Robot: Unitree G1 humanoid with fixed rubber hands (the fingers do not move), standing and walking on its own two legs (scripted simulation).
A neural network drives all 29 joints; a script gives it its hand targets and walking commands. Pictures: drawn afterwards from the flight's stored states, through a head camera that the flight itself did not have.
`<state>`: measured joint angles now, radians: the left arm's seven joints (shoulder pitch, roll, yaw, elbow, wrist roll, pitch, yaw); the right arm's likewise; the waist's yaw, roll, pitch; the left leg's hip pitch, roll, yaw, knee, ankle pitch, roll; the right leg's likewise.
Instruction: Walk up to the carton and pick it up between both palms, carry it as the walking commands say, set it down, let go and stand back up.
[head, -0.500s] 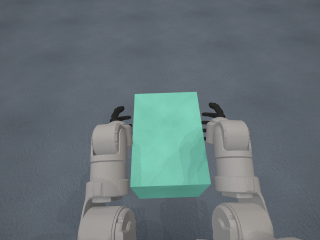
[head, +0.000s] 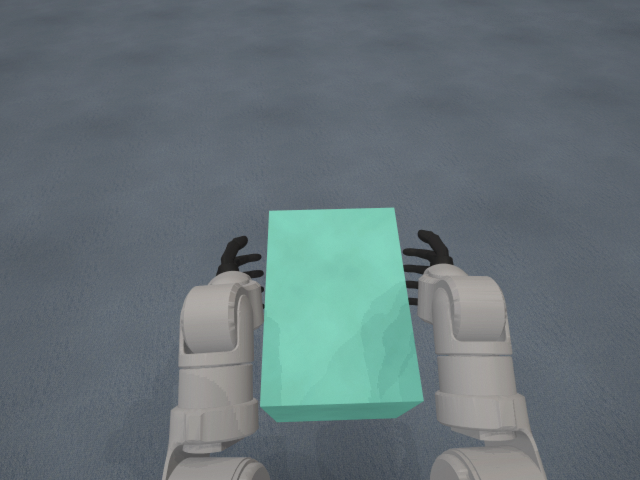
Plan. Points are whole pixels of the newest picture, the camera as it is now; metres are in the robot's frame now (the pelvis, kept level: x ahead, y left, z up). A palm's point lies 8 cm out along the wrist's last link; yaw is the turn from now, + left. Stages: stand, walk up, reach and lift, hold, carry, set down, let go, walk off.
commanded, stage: carry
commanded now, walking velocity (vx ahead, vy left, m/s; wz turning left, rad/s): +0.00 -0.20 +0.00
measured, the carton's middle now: (334, 317) +0.32 +0.00 +0.01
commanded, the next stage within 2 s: none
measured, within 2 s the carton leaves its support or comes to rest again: neither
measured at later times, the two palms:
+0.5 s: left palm (228, 297) +0.29 +0.13 +0.10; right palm (435, 281) +0.31 -0.11 +0.11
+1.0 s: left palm (307, 325) +0.25 +0.04 +0.11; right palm (525, 304) +0.27 -0.21 +0.11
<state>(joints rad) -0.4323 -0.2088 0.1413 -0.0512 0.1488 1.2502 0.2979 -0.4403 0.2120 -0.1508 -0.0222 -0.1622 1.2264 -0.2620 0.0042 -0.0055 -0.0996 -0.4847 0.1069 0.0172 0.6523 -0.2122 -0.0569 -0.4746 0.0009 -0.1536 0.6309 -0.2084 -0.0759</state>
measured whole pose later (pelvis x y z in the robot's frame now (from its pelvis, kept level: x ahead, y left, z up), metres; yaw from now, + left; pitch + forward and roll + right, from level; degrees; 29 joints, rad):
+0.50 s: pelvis +0.00 -0.01 +0.01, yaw +2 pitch +4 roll -2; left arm -0.43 -0.21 0.15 -0.05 0.12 1.26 0.32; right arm -0.44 0.21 -0.13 -0.02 -0.18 1.26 -0.27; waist 0.01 0.01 -0.10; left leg -0.44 0.13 0.08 0.60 -0.22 -0.03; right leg -0.53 -0.01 -0.10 0.83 -0.39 0.01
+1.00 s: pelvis -0.05 -0.11 +0.01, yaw +2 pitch +4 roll -2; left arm -0.44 -0.21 0.14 -0.13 0.13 1.27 0.33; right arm -0.46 0.22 -0.14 -0.08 -0.17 1.26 -0.26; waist 0.02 0.01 -0.04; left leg -0.42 0.16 0.11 0.57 -0.21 -0.04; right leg -0.50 -0.04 -0.06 0.85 -0.42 0.02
